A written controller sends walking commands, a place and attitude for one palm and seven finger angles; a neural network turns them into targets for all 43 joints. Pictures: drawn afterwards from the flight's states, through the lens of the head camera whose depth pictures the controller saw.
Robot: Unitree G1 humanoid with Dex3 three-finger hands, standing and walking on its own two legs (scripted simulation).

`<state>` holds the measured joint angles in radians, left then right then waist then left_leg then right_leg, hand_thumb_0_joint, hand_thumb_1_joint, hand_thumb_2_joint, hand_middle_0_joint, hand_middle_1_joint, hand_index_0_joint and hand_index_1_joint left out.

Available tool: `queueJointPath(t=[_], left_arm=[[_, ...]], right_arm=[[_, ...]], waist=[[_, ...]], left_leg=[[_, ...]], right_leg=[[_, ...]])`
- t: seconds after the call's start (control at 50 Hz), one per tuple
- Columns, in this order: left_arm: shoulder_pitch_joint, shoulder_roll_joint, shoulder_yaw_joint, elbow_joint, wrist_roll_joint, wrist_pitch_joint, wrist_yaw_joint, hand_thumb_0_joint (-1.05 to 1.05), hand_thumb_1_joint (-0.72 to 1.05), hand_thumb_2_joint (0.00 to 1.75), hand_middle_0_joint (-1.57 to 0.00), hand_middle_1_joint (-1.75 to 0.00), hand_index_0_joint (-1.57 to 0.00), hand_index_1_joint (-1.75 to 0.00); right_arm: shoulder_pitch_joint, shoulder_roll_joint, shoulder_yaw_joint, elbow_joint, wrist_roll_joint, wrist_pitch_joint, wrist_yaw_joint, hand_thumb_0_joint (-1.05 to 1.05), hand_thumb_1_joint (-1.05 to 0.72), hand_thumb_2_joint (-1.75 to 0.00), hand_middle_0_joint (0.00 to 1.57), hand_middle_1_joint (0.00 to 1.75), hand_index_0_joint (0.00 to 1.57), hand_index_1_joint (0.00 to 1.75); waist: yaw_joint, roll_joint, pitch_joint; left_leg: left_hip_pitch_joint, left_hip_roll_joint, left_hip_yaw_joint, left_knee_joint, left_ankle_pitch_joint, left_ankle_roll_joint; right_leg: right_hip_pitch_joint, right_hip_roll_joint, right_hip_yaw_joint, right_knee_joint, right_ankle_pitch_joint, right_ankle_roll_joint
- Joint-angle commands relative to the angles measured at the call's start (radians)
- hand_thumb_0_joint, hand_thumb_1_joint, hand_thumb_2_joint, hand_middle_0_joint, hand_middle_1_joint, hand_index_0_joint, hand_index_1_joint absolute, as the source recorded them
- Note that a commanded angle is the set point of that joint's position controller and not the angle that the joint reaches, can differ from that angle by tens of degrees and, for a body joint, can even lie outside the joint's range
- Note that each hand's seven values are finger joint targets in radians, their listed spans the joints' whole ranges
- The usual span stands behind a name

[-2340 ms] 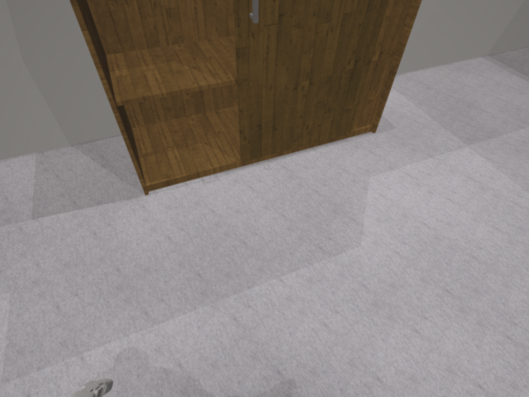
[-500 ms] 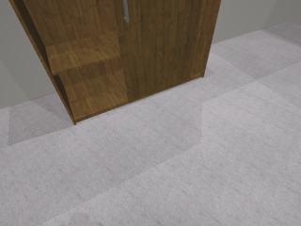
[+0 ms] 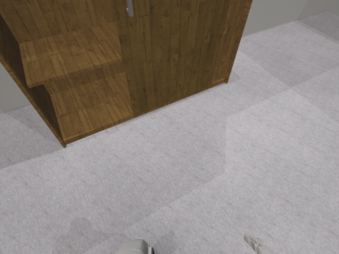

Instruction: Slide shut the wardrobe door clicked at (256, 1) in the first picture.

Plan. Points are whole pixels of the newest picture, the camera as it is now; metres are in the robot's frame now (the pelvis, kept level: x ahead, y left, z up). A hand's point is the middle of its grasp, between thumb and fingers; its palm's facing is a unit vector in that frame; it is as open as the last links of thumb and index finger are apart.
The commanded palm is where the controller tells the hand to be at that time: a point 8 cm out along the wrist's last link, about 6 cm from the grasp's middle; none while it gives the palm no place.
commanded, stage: walk to a spot facing it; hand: right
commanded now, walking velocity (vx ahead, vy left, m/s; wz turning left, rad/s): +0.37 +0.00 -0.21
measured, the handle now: out of the picture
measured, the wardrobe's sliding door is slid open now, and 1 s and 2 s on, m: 0.51 0.51 0.51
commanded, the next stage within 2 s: turn to face it in 0.52 s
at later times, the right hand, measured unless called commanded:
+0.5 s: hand out of the picture +0.17 -0.24 -0.16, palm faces +0.15 +0.98 -0.15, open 7.3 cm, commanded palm none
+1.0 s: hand (247, 152) +0.48 -0.22 -0.15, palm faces -0.05 +0.97 -0.23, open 7.3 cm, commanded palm none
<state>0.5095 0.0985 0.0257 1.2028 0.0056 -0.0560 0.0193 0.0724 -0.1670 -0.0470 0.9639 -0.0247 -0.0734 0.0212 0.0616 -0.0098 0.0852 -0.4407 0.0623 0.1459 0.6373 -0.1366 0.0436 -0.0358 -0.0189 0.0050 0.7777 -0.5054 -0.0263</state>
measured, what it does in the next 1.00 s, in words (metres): walks ahead: right foot, then left foot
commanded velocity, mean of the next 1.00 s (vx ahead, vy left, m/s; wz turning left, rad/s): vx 0.19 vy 0.00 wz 0.20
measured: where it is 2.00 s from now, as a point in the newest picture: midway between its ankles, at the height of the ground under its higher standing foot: (188, 217)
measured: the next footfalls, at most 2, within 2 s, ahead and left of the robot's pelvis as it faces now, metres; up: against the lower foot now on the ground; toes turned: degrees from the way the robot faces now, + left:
right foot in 0.36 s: +0.30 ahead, -0.15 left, +0.00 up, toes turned -14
left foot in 0.90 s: +0.49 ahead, +0.06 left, +0.00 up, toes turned +10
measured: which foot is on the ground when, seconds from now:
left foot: down 0.00-0.38, up 0.40-0.88, down 0.90-1.00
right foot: up 0.00-0.34, down 0.36-0.90, up 0.92-1.00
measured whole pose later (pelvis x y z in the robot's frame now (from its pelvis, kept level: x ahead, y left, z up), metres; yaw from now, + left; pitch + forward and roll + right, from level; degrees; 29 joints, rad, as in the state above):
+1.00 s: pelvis +0.38 -0.03 +0.01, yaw +5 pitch -2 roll +1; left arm 0.29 0.16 0.04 1.09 0.01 0.01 0.03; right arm 0.16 -0.17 -0.06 0.97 -0.01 -0.01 0.00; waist 0.02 -0.04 0.12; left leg -0.37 -0.02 0.11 0.63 -0.23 0.08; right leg -0.36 -0.10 -0.10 1.18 -0.51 0.05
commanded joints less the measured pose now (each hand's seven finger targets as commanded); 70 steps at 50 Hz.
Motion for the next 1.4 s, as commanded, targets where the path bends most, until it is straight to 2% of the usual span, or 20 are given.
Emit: queueJointPath(t=[0.0,0.12,0.26,0.32,0.34,0.36,0.38,0.48,0.74,0.82,0.84,0.86,0.88,0.9,1.0,1.2,1.26,1.28,1.32,1.38], left_arm=[[-0.087,0.103,0.041,-0.138,0.004,-0.02,-0.012,0.0,0.9,0.9,-0.2,-0.3,-0.2,-0.3],[-0.132,0.071,0.037,-0.16,0.022,0.04,-0.033,0.0,0.9,0.9,-0.2,-0.3,-0.2,-0.3],[-0.319,0.102,0.034,-0.251,0.016,0.016,-0.067,0.0,0.9,0.9,-0.2,-0.3,-0.2,-0.3],[-0.159,0.178,0.05,-0.21,0.021,0.004,-0.055,0.0,0.9,0.9,-0.2,-0.3,-0.2,-0.3],[-0.021,0.28,0.077,-0.182,0.032,-0.004,-0.042,0.0,0.9,0.9,-0.2,-0.3,-0.2,-0.3],[0.076,0.376,0.091,-0.167,0.029,-0.004,-0.027,0.0,0.9,0.9,-0.2,-0.3,-0.2,-0.3],[0.037,0.351,0.081,-0.158,0.02,0.001,-0.011,0.0,0.9,0.9,-0.2,-0.3,-0.2,-0.3],[-0.177,0.193,0.031,-0.197,0.009,-0.036,-0.001,0.0,0.9,0.9,-0.2,-0.3,-0.2,-0.3],[-0.093,0.183,0.036,-0.12,0.019,-0.011,0.018,0.0,0.9,0.9,-0.2,-0.3,-0.2,-0.3],[-0.129,0.219,0.049,-0.136,0.015,0.007,0.02,0.0,0.9,0.9,-0.2,-0.3,-0.2,-0.3],[-0.14,0.231,0.052,-0.149,0.007,0.009,0.017,0.0,0.9,0.9,-0.2,-0.3,-0.2,-0.3],[-0.111,0.192,0.046,-0.164,-0.003,0.013,0.009,0.0,0.9,0.9,-0.2,-0.3,-0.2,-0.3],[-0.112,0.138,0.039,-0.197,-0.007,0.011,0.01,0.0,0.9,0.9,-0.2,-0.3,-0.2,-0.3],[-0.184,0.152,0.041,-0.221,-0.007,0.022,0.024,0.0,0.9,0.9,-0.2,-0.3,-0.2,-0.3],[-0.211,0.147,0.038,-0.226,0.014,0.073,0.011,0.0,0.9,0.9,-0.2,-0.3,-0.2,-0.3],[-0.328,0.181,0.043,-0.338,0.001,0.068,0.01,0.0,0.9,0.9,-0.2,-0.3,-0.2,-0.3],[-0.245,0.195,0.047,-0.332,-0.002,0.059,0.017,0.0,0.9,0.9,-0.2,-0.3,-0.2,-0.3],[-0.211,0.231,0.052,-0.33,0.0,0.051,0.022,0.0,0.9,0.9,-0.2,-0.3,-0.2,-0.3],[-0.269,0.366,0.071,-0.38,0.017,0.058,0.014,0.0,0.9,0.9,-0.2,-0.3,-0.2,-0.3],[-0.404,0.283,0.044,-0.418,0.023,0.051,0.019,0.0,0.9,0.9,-0.2,-0.3,-0.2,-0.3]], right_arm=[[0.304,-0.211,-0.048,0.058,0.006,0.0,-0.028,0.0,-0.9,-0.9,0.2,0.3,0.2,0.3],[0.21,-0.094,-0.016,0.053,-0.007,-0.013,-0.035,0.0,-0.9,-0.9,0.2,0.3,0.2,0.3],[0.276,-0.172,-0.021,0.077,-0.008,-0.009,-0.029,0.0,-0.9,-0.9,0.2,0.3,0.2,0.3],[0.272,-0.179,-0.023,0.077,0.0,0.005,-0.026,0.0,-0.9,-0.9,0.2,0.3,0.2,0.3],[0.292,-0.13,-0.018,0.061,0.004,0.008,-0.017,0.0,-0.9,-0.9,0.2,0.3,0.2,0.3],[0.275,-0.097,-0.007,0.016,0.01,0.006,-0.009,0.0,-0.9,-0.9,0.2,0.3,0.2,0.3],[0.22,-0.123,-0.01,0.01,0.005,0.007,-0.019,0.0,-0.9,-0.9,0.2,0.3,0.2,0.3],[0.296,-0.068,-0.005,0.089,-0.005,0.033,-0.009,0.0,-0.9,-0.9,0.2,0.3,0.2,0.3],[0.093,-0.039,-0.016,0.015,0.0,0.073,-0.011,0.0,-0.9,-0.9,0.2,0.3,0.2,0.3],[0.187,-0.063,-0.027,0.014,-0.003,0.065,-0.007,0.0,-0.9,-0.9,0.2,0.3,0.2,0.3],[0.28,-0.101,-0.034,0.033,-0.005,0.054,-0.009,0.0,-0.9,-0.9,0.2,0.3,0.2,0.3],[0.364,-0.19,-0.055,0.051,-0.011,0.037,-0.018,0.0,-0.9,-0.9,0.2,0.3,0.2,0.3],[0.428,-0.271,-0.069,0.058,0.009,0.034,-0.028,0.0,-0.9,-0.9,0.2,0.3,0.2,0.3],[0.403,-0.266,-0.067,0.038,0.024,0.047,-0.039,0.0,-0.9,-0.9,0.2,0.3,0.2,0.3],[0.119,-0.182,-0.055,-0.054,0.006,0.061,-0.051,0.0,-0.9,-0.9,0.2,0.3,0.2,0.3],[0.124,-0.241,-0.08,-0.095,-0.001,0.092,-0.026,0.0,-0.9,-0.9,0.2,0.3,0.2,0.3],[0.074,-0.242,-0.079,-0.125,0.007,0.106,-0.025,0.0,-0.9,-0.9,0.2,0.3,0.2,0.3],[0.067,-0.21,-0.072,-0.142,0.013,0.111,-0.023,0.0,-0.9,-0.9,0.2,0.3,0.2,0.3],[0.081,-0.169,-0.066,-0.175,0.008,0.117,-0.01,0.0,-0.9,-0.9,0.2,0.3,0.2,0.3],[0.134,-0.181,-0.083,-0.131,-0.003,0.123,0.008,0.0,-0.9,-0.9,0.2,0.3,0.2,0.3]], waist=[[-0.132,0.14,-0.093],[-0.019,0.127,-0.005],[-0.064,0.108,0.019],[0.022,-0.009,-0.044],[0.075,-0.224,-0.118],[0.088,-0.387,-0.15],[0.081,-0.275,-0.154],[-0.061,-0.067,-0.102],[-0.037,-0.111,0.032],[-0.092,-0.094,-0.046],[-0.136,-0.054,-0.099],[-0.159,0.116,-0.183],[-0.152,0.283,-0.247],[-0.162,0.129,-0.246],[-0.042,0.079,-0.133],[-0.079,0.165,-0.147],[-0.028,0.156,-0.143],[-0.012,0.068,-0.155],[-0.026,-0.304,-0.074],[-0.095,-0.114,-0.027]], left_leg=[[0.386,0.39,-0.574,-0.41,-0.301,0.159],[0.085,0.251,-0.145,-0.464,-0.137,0.084],[0.193,0.247,-0.086,-0.416,-0.114,0.077],[0.128,0.179,0.01,-0.145,-0.032,0.035],[-0.012,0.077,0.073,0.174,-0.114,-0.016],[-0.213,-0.045,0.048,0.486,-0.452,-0.054],[-0.26,-0.003,-0.085,0.633,-0.418,-0.034],[-0.139,0.088,-0.121,0.563,-0.145,-0.061],[-0.088,0.018,-0.053,0.129,-0.076,-0.038],[0.105,-0.05,0.005,-0.004,-0.067,-0.013],[0.248,-0.051,-0.002,-0.106,0.038,-0.008],[0.485,0.117,-0.193,-0.134,0.377,0.057],[0.604,0.375,-0.562,-0.188,0.861,0.222],[0.523,0.376,-0.53,-0.224,0.798,0.268],[0.153,0.201,-0.369,-0.324,0.282,0.163],[0.183,0.124,-0.491,-0.296,0.143,0.142],[0.082,0.081,-0.498,-0.244,0.048,0.077],[-0.012,0.017,-0.449,-0.173,-0.056,0.028],[-0.197,-0.119,-0.189,0.29,-0.423,-0.069],[-0.133,-0.058,-0.192,0.554,-0.288,-0.083]], right_leg=[[-0.586,-0.071,0.036,0.643,0.107,-0.026],[-0.484,-0.138,-0.028,0.321,0.24,0.032],[-0.372,-0.086,-0.118,-0.07,0.288,0.013],[-0.05,-0.031,-0.154,-0.223,0.263,-0.002],[0.123,-0.183,0.106,-0.357,0.118,-0.063],[0.203,-0.397,0.474,-0.534,0.14,-0.155],[0.159,-0.418,0.501,-0.562,0.14,-0.17],[-0.06,-0.279,0.079,-0.556,0.525,-0.115],[-0.015,-0.294,-0.149,-0.468,0.879,-0.1],[0.008,-0.296,-0.196,-0.241,0.986,-0.069],[-0.042,-0.271,-0.216,-0.084,0.941,-0.036],[-0.256,-0.2,-0.251,0.186,0.624,0.024],[-0.494,-0.027,-0.218,0.509,-0.114,0.084],[-0.5,-0.064,-0.041,0.548,-0.128,0.075],[-0.417,-0.116,-0.024,0.371,0.066,0.102],[-0.325,-0.021,-0.045,-0.028,0.076,0.097],[-0.131,-0.006,-0.055,-0.289,0.212,0.083],[-0.01,-0.068,-0.011,-0.41,0.225,0.064],[-0.109,-0.471,0.368,-0.599,0.138,-0.096],[-0.249,-0.337,0.143,-0.56,0.218,-0.098]])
